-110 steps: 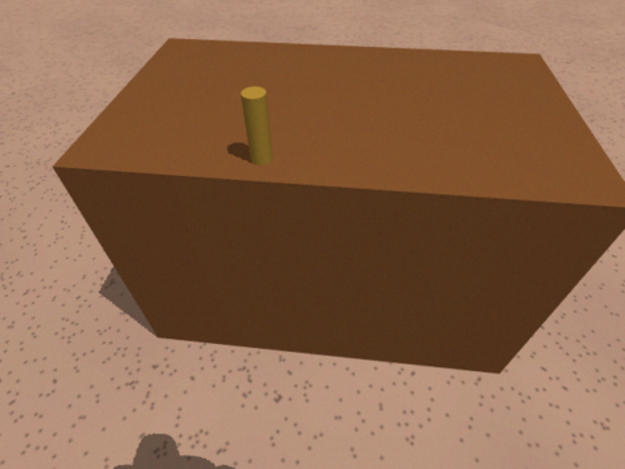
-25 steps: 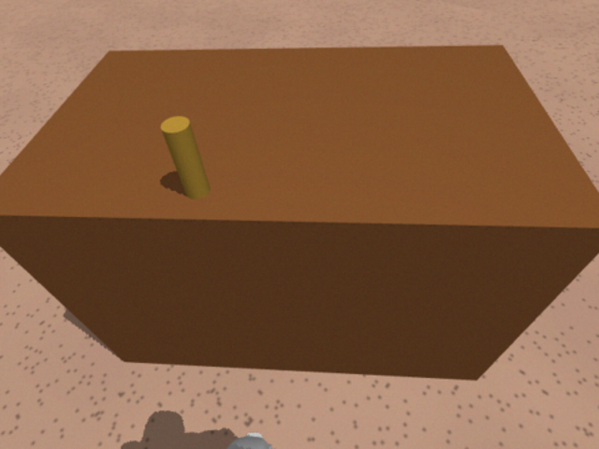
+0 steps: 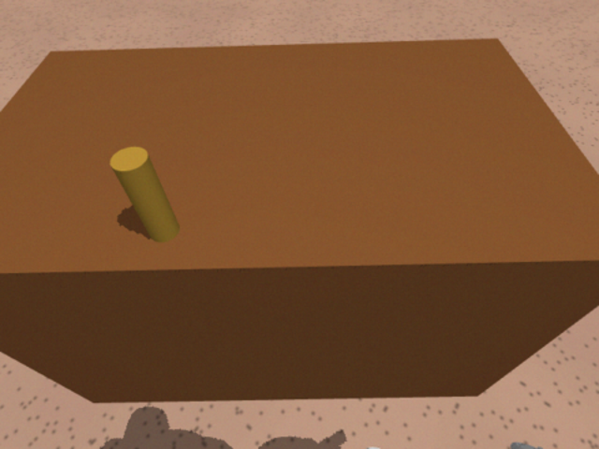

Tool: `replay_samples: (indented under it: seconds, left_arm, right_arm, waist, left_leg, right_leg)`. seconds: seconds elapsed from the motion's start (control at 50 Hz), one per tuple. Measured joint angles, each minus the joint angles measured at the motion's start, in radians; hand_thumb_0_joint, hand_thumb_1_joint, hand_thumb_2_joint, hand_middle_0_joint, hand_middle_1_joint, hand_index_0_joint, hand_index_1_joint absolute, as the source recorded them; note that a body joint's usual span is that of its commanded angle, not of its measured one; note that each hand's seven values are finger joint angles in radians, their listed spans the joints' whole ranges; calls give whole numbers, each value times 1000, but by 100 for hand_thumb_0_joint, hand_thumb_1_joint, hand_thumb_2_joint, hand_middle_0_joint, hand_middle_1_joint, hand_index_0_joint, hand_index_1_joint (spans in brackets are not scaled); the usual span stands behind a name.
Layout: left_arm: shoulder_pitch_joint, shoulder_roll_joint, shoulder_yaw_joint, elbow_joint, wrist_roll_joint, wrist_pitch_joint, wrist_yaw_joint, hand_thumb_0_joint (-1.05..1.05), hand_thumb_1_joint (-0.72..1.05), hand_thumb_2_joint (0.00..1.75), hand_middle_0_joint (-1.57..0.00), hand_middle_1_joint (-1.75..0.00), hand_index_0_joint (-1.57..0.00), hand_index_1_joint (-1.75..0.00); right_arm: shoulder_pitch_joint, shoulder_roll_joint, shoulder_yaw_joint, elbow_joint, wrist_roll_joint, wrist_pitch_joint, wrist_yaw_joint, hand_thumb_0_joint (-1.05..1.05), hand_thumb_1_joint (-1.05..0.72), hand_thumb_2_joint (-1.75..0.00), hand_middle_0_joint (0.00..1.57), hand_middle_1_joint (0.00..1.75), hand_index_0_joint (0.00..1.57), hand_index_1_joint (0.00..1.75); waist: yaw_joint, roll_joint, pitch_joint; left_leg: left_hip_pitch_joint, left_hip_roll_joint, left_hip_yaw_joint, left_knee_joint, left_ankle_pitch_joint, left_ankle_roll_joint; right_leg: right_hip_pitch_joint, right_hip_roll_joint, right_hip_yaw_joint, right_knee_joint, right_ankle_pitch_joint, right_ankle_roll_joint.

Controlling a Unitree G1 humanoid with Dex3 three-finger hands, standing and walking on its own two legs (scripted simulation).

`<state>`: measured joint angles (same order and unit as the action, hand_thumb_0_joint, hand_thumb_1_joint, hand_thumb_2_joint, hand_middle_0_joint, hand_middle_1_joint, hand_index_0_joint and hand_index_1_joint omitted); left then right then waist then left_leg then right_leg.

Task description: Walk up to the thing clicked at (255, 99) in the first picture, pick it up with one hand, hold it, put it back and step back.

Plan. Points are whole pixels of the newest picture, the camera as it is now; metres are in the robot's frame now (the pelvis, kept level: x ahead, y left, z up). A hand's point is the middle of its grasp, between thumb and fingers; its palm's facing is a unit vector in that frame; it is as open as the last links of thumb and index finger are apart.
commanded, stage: walk up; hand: left
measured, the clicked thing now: (149, 198) +0.45 +0.24 +0.08
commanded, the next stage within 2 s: stand in 1.22 s
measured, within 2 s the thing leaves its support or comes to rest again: neither
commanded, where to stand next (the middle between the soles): +0.06 +0.02 m, yaw +1 degrees
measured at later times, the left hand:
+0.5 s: hand out of the picture +0.10 +0.27 -0.13, palm faces -0.01 -0.94 -0.34, open 7.3 cm
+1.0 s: hand out of the picture +0.06 +0.26 -0.12, palm faces +0.03 -0.94 -0.34, open 7.3 cm
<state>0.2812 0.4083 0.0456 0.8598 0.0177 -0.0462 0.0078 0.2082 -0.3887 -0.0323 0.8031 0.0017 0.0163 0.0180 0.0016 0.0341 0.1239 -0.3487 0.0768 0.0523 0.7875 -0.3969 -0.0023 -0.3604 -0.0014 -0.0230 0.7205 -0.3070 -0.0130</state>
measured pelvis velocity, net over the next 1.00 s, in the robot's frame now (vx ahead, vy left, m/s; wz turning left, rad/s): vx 0.00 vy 0.01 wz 0.02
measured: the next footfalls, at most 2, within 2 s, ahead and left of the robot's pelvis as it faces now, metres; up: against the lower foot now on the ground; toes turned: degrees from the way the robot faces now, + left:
none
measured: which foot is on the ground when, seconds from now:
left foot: down 0.00-1.00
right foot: down 0.00-1.00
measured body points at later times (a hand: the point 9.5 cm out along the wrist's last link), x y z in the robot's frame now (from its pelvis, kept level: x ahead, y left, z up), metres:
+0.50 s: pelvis -0.01 +0.02 +0.02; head +0.01 +0.03 +0.47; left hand +0.10 +0.32 -0.11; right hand +0.08 -0.29 -0.11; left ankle -0.01 +0.15 -0.71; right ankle +0.05 -0.12 -0.71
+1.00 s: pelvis +0.00 +0.01 +0.03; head +0.01 +0.00 +0.48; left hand +0.06 +0.31 -0.10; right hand +0.09 -0.29 -0.10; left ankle -0.01 +0.15 -0.71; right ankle +0.05 -0.12 -0.71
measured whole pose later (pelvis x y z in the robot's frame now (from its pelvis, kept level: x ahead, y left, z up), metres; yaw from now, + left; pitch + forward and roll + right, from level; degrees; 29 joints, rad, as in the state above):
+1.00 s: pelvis +0.00 +0.01 +0.03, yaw +1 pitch -2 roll +0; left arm 0.08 0.34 0.02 1.17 0.01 -0.01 -0.02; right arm 0.08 -0.36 0.00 1.15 0.00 0.00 0.02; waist 0.02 0.02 0.07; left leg -0.13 0.03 -0.03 0.37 -0.21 -0.03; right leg -0.20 -0.03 -0.03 0.35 -0.12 0.02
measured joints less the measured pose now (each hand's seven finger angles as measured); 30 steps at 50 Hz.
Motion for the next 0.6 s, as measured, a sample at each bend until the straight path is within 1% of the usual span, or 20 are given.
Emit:
replay_samples:
  seconds: [0.04,0.06,0.1,0.12,0.16,0.18,0.2,0.22,0.26,0.3,0.34,0.42,0.6]
  left_arm:
    - [-17,-8,-10,3,1,2,0,0,91,90,-21,-30,-21,-30]
    - [-26,-15,-15,2,1,2,2,0,91,90,-21,-30,-21,-30]
    - [-44,-24,-24,1,4,2,4,0,91,90,-21,-30,-21,-30]
    - [-55,-26,-26,1,7,4,5,0,91,90,-21,-30,-21,-30]
    - [-77,-26,-30,0,6,10,6,0,90,90,-21,-30,-21,-30]
    - [-89,-24,-31,0,3,14,5,0,90,90,-21,-30,-21,-30]
    - [-105,-19,-30,3,-3,20,6,0,90,90,-21,-30,-21,-30]
    - [-122,-17,-28,9,-9,28,7,0,90,90,-21,-30,-21,-30]
    - [-145,-20,-28,27,-13,37,7,0,90,90,-21,-30,-21,-30]
    - [-161,-19,-27,50,-13,38,3,0,91,90,-21,-30,-21,-30]
    - [-174,-16,-29,71,-16,37,-3,0,91,90,-21,-30,-21,-30]
    - [-194,-21,-37,117,-20,40,-10,0,91,90,-21,-30,-21,-30]
    - [-200,-46,-43,226,-19,37,-23,0,91,90,-21,-30,-21,-30]
  right_arm:
    - [-15,-1,-4,22,1,23,-8,0,-90,-90,21,30,20,30]
    - [-23,-4,-5,31,4,30,-10,0,-90,-90,21,30,20,30]
    - [-35,-8,-7,46,11,27,-13,0,-90,-90,20,30,20,30]
    - [-37,-8,-7,53,13,22,-14,0,-91,-90,20,30,20,30]
    - [-36,-8,-5,67,10,8,-13,0,-91,-90,20,30,20,30]
    - [-33,-8,-5,75,6,0,-13,0,-91,-90,20,30,20,30]
    - [-34,-1,-6,88,0,-7,-15,0,-91,-90,20,30,20,30]
    - [-35,6,-4,100,-6,-10,-16,0,-91,-90,20,30,20,30]
    - [-35,10,4,123,-7,-13,-11,0,-91,-90,20,30,20,30]
    - [-39,16,11,145,-6,-13,-9,0,-90,-90,21,30,20,30]
    - [-44,24,17,161,-2,-13,-10,0,-90,-90,21,30,20,30]
    - [-58,30,27,195,-2,-14,-9,0,-90,-90,21,30,20,30]
    - [-107,36,41,266,-4,-19,-1,0,-90,-90,21,30,20,30]
  waist:
    - [6,4,0]
    - [9,8,3]
    - [11,11,8]
    - [9,9,9]
    - [4,0,8]
    - [1,-5,6]
    - [0,-25,12]
    - [5,-40,17]
    - [3,-39,15]
    - [-1,-36,10]
    - [-5,-43,1]
    - [-5,-51,-20]
    - [9,-38,-52]
  left_leg:
    - [-31,-33,-37,106,-112,13]
    - [-42,-48,-55,153,-139,17]
    - [-48,-59,-69,186,-151,20]
    - [-38,-59,-67,164,-149,19]
    - [5,-55,-62,49,-112,16]
    - [34,-55,-60,-33,-43,14]
    - [47,-67,-52,-59,-1,0]
    - [52,-74,-44,-60,2,-7]
    - [52,-63,-48,-48,-9,-10]
    - [60,-50,-57,-48,-11,-14]
    - [70,-47,-62,-65,-1,-16]
    - [98,-49,-65,-116,27,-16]
    - [168,-51,-71,-270,113,-22]
  right_leg:
    - [-17,-5,8,29,-19,-2]
    - [-21,-7,13,29,-19,-1]
    - [-29,-12,21,23,-13,3]
    - [-34,-16,24,21,-11,6]
    - [-47,-27,26,29,-13,15]
    - [-55,-33,26,43,-19,20]
    - [-60,-47,35,60,-27,27]
    - [-59,-54,44,63,-26,29]
    - [-40,-44,37,36,-15,23]
    - [-14,-32,27,0,4,35]
    - [3,-29,21,-28,18,35]
    - [34,-32,17,-79,44,33]
    - [108,-34,7,-231,123,34]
